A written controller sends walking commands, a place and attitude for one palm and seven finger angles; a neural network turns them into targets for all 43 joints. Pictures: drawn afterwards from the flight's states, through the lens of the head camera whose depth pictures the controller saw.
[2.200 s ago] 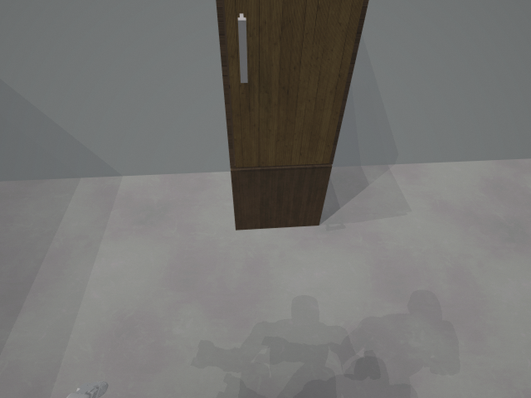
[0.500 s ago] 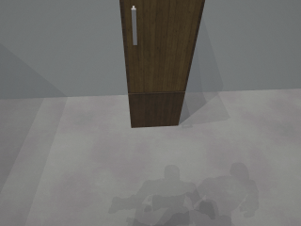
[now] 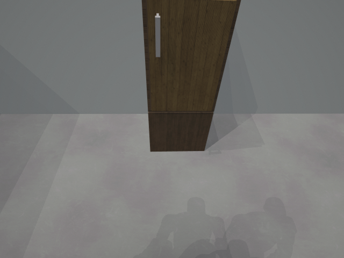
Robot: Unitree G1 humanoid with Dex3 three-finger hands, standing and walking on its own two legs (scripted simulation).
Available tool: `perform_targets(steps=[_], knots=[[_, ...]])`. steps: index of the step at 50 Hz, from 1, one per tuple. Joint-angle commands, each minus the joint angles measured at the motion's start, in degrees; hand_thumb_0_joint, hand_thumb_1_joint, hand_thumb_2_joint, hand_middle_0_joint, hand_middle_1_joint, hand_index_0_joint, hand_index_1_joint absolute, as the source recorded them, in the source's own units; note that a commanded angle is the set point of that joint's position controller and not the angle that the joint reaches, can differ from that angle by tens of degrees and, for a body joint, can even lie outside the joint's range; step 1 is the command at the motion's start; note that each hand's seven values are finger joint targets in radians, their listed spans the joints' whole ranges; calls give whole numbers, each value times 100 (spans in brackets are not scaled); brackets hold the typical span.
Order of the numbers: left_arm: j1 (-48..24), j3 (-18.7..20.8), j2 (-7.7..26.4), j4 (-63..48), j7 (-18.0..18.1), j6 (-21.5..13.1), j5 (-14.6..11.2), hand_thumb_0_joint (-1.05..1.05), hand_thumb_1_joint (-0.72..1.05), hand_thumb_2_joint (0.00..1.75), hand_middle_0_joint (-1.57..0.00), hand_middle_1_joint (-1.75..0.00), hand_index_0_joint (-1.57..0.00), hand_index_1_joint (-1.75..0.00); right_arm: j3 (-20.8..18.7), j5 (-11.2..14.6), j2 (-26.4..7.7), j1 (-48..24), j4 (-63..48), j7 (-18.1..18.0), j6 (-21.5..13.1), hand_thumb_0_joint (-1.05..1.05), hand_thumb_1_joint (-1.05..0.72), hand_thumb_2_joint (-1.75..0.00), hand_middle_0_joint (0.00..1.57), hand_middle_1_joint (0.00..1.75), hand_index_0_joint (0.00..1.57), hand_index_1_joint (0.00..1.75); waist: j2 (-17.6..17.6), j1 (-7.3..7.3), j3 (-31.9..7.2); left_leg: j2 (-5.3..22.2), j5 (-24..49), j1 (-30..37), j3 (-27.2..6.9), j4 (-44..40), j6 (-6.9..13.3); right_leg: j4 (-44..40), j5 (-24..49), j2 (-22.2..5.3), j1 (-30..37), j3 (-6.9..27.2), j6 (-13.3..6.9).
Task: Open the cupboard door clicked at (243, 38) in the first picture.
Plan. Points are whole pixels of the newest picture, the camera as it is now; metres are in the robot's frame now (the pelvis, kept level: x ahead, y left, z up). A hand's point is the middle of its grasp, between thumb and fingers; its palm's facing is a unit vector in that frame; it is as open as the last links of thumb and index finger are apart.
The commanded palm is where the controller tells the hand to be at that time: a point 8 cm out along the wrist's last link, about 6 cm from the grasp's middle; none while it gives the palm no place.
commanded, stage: take the last steps up to it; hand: left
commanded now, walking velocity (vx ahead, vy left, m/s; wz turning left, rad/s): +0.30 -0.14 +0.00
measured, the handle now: (157, 35) +0.95 +0.12 +0.11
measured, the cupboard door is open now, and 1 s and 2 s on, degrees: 0 0 0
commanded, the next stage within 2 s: come to a stop and stand still in 1.00 s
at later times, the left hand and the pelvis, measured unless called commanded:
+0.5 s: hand out of the picture +0.00 +0.10 -0.18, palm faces +0.16 -0.98 -0.09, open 7.4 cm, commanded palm none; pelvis +0.15 -0.01 -0.02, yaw +2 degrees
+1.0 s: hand (145, 173) +0.44 +0.12 -0.17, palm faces -0.02 -0.97 -0.23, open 7.4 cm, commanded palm none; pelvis +0.34 -0.08 -0.02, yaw +0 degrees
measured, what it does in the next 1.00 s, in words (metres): walks ahead: left foot, then right foot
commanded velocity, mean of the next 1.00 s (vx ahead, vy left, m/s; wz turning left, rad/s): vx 0.28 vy -0.12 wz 0.00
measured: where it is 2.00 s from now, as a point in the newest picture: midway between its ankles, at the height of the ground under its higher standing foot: (197, 238)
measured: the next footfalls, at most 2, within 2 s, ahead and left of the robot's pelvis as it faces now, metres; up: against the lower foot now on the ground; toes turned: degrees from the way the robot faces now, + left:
left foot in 0.50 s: +0.26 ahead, +0.09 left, +0.00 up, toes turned +12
right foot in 0.96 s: +0.46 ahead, -0.21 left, +0.00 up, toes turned -9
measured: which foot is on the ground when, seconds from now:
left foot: down 0.00-0.06, up 0.08-0.48, down 0.50-0.96, up 0.98-1.00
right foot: down 0.00-0.50, up 0.52-0.94, down 0.96-1.00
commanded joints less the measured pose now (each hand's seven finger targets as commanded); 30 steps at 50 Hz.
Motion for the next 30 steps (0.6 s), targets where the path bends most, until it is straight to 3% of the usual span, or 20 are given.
perform_targets(steps=[1, 2, 3, 4, 5, 6, 7, 8, 11, 15, 19, 20, 22, 23, 24, 25, 26, 27, 28, 30], knots=[[408, 161, 275, -204, -20, -215, -21, 0, 90, 90, -20, -30, -20, -30, -320, 11, -1151, 125, -243, -144, -147, 0, -90, -90, 20, 30, 20, 30, 900, 102, 709, 1125, -1354, -819, -1299, -933, 665, -749, 263, -29, 277, -3, -82], [770, 217, 398, -84, 1, -254, -17, 0, 90, 90, -20, -30, -20, -30, -287, 20, -959, 46, -294, -139, -170, 0, -90, -90, 20, 30, 20, 30, 425, 272, 631, 815, -1149, -1448, -794, -180, 481, -1134, -17, -348, 954, 476, -200], [1165, 300, 712, 33, 66, -288, -5, 0, 90, 90, -20, -30, -20, -30, -198, 52, -609, -97, -432, -119, -206, 0, -90, -90, 20, 30, 20, 30, -652, 431, 684, 226, -1209, -2463, -21, 1007, 231, -1800, -695, -1142, 1598, 1753, -576], [1574, 372, 905, 144, 137, -312, -24, 0, 90, 90, -20, -30, -20, -30, -193, 22, -553, -516, -622, -93, -224, 0, -90, -90, 20, 30, 20, 30, -1324, 652, 871, 116, -1573, -2968, 461, 2234, 155, -2500, -984, -1931, 1519, 2869, -1003], [1625, 331, 749, 193, 180, -324, -52, 0, 90, 90, -20, -30, -20, -30, -248, -8, -710, -638, -667, -79, -205, 0, -90, -90, 20, 30, 20, 30, -928, 563, 1062, 380, -1403, -3038, 219, 2892, 177, -2632, -1000, -2010, 1186, 2830, -1117], [1434, 293, 551, 184, 186, -352, -35, 0, 90, 90, -20, -30, -20, -30, -268, -17, -667, -590, -626, -65, -210, 0, -90, -90, 20, 30, 20, 30, -566, 398, 1195, 503, -1066, -3098, 172, 3244, 170, -2628, -682, -1902, 1049, 2648, -1178], [1306, 260, 428, 171, 189, -368, -24, 0, 90, 90, -20, -30, -20, -30, -271, -19, -581, -544, -559, -44, -218, 0, -90, -90, 20, 30, 20, 30, -104, 284, 1164, 586, -867, -3045, 242, 3459, 142, -2508, -275, -1818, 995, 2356, -1226], [1218, 221, 328, 133, 189, -391, -18, 0, 90, 90, -20, -30, -20, -30, -277, -28, -483, -471, -492, -13, -204, 0, -90, -90, 20, 30, 20, 30, 103, 197, 1090, 635, -618, -2928, 321, 3557, 106, -2405, 178, -1631, 912, 1917, -1174], [1245, 149, 108, 183, 205, -464, -5, 0, 90, 90, -20, -30, -20, -30, -283, -34, -284, -395, -468, 29, -161, 0, -90, -90, 20, 30, 20, 30, -112, 67, 1006, 687, -120, -2750, 547, 3465, 6, -2344, 1394, -1303, 811, 1144, -1054], [1527, 104, -3, 364, 243, -495, 6, 0, 90, 90, -20, -30, -20, -30, -272, -5, -178, -756, -599, 61, -150, 0, -90, -90, 20, 30, 20, 30, -451, 110, 971, 660, 88, -2723, 797, 2806, -20, -2229, 2604, -1122, 1031, 796, -1014], [1602, 128, 14, 463, 272, -459, 17, 0, 90, 90, -20, -30, -20, -30, -226, 14, -100, -1151, -738, 66, -232, 0, -90, -90, 20, 30, 20, 30, -432, 176, 949, 542, 25, -2151, 1038, 1621, 92, -1953, 3511, -1077, 1158, 590, -954], [1587, 144, 46, 477, 263, -458, 16, 0, 90, 90, -20, -30, -20, -30, -237, 21, -92, -1061, -711, 56, -263, 0, -90, -90, 20, 30, 20, 30, -479, 145, 839, 414, -36, -1856, 1177, 1372, 147, -1736, 3991, -1034, 1244, 489, -937], [1458, 175, 110, 449, 243, -462, -23, 0, 90, 90, -20, -30, -20, -30, -274, 9, -180, -348, -466, -38, -321, 0, -90, -90, 20, 30, 20, 30, -406, -196, 464, 86, 272, -697, 1436, 761, 267, -802, 5249, -820, 1132, 172, -804], [1384, 188, 111, 441, 236, -459, -51, 0, 90, 90, -20, -30, -20, -30, -317, -10, -329, 398, -242, -99, -352, 0, -90, -90, 20, 30, 20, 30, -304, -516, 34, 134, 747, 345, 1295, 283, 353, 157, 5242, -698, 839, 76, -663], [1474, 202, -33, 346, 193, -465, -94, 0, 90, 90, -20, -30, -20, -30, -440, -55, -782, 1140, -54, -176, -378, 0, -90, -90, 20, 30, 20, 30, 290, -787, -569, 1038, 1076, 1856, 139, 54, 642, 1420, 3813, -436, -268, -15, -432], [1608, 139, -353, 175, 127, -441, -137, 0, 90, 90, -20, -30, -20, -30, -574, -70, -1416, 1684, 44, -217, -391, 0, -90, -90, 20, 30, 20, 30, 1675, -746, -1022, 2818, 1559, 2794, -2269, -600, 1355, 3361, -331, 215, -1732, -218, -191], [1229, 178, -80, 14, 151, -391, -76, 0, 90, 90, -20, -30, -20, -30, -550, 27, -1414, 1549, 31, -243, -337, 0, -90, -90, 20, 30, 20, 30, 943, -674, -772, 3205, 979, 2214, -2737, -1216, 1626, 4188, -785, 81, -1988, 345, -292], [845, 207, -120, -40, 146, -346, -41, 0, 90, 90, -20, -30, -20, -30, -516, 26, -1140, 1055, -21, -251, -337, 0, -90, -90, 20, 30, 20, 30, 500, -529, 8, 2968, 331, 1317, -2205, -1507, 1461, 4387, -337, -195, -2202, 420, -265], [641, 240, -231, -85, 95, -315, -4, 0, 90, 90, -20, -30, -20, -30, -435, 21, -830, 642, -137, -253, -386, 0, -90, -90, 20, 30, 20, 30, 416, -363, 580, 2756, 240, 564, -1781, -1671, 1266, 4373, 115, -412, -2308, 412, -189], [755, 271, -339, -80, 16, -215, 52, 0, 90, 90, -20, -30, -20, -30, -287, 6, -389, 303, -192, -223, -469, 0, -90, -90, 20, 30, 20, 30, 490, -19, 878, 2324, 319, -327, -800, -1753, 954, 3965, 499, -613, -1882, 421, -76]])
